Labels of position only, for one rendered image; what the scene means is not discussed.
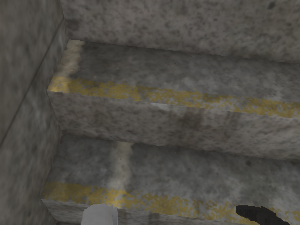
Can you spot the robot right hand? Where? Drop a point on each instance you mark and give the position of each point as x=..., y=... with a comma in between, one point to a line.
x=261, y=215

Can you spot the robot left thigh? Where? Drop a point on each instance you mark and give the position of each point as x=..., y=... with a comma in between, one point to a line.
x=100, y=214

